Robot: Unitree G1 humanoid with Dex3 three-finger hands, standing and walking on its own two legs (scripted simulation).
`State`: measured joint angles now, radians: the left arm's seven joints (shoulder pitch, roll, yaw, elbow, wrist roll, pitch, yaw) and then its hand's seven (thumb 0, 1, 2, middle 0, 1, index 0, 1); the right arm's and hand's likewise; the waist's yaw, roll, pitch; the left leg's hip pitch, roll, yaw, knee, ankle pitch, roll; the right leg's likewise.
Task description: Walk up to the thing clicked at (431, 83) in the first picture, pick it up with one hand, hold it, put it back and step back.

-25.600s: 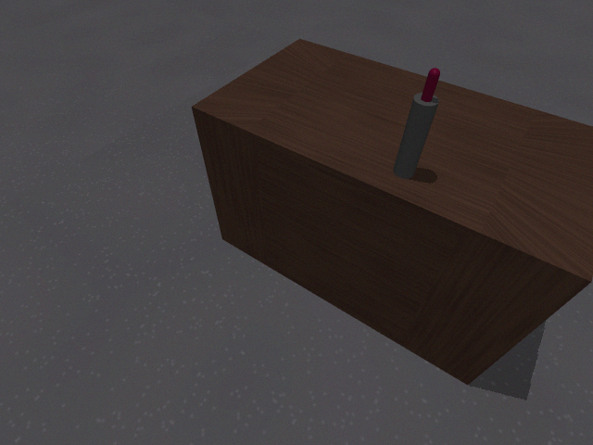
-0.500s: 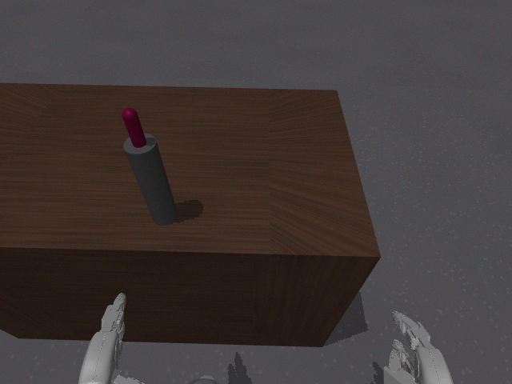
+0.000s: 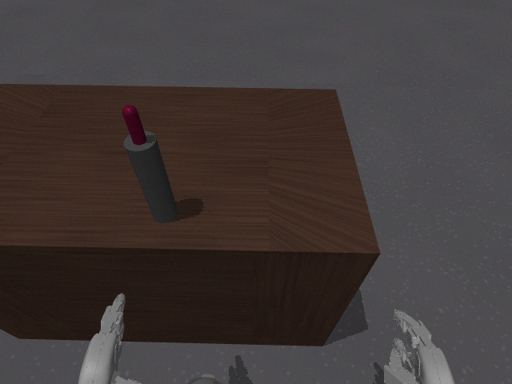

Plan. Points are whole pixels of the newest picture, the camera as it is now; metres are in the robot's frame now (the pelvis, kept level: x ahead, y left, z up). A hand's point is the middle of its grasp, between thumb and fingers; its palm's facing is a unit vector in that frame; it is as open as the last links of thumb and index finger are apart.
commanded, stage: home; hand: left
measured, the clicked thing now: (150, 169) +0.46 +0.22 +0.07
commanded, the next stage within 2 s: stand in 1.20 s
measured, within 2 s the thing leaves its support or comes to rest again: neither
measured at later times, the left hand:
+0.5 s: hand (144, 357) +0.18 +0.18 -0.04, palm faces +0.12 -0.96 -0.24, open 17.6 cm
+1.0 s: hand (140, 364) +0.17 +0.19 -0.05, palm faces +0.05 -0.94 -0.34, open 17.7 cm
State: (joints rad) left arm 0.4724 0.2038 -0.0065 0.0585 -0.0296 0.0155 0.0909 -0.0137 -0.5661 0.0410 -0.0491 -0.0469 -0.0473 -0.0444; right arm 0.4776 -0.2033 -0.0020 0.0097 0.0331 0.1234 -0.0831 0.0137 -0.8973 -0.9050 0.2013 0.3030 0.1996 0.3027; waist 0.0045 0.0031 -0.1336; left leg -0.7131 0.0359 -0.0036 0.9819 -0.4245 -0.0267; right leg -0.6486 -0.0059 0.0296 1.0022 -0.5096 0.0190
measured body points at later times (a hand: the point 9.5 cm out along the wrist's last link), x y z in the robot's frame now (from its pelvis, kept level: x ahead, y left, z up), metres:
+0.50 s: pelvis +0.01 +0.00 +0.00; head +0.03 +0.00 +0.45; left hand +0.17 +0.23 -0.02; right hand +0.17 -0.23 -0.03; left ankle +0.04 +0.14 -0.68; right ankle +0.00 -0.13 -0.68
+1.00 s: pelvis +0.01 +0.00 +0.01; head +0.04 +0.00 +0.46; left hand +0.17 +0.24 -0.03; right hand +0.16 -0.24 -0.08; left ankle +0.04 +0.14 -0.68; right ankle +0.00 -0.13 -0.68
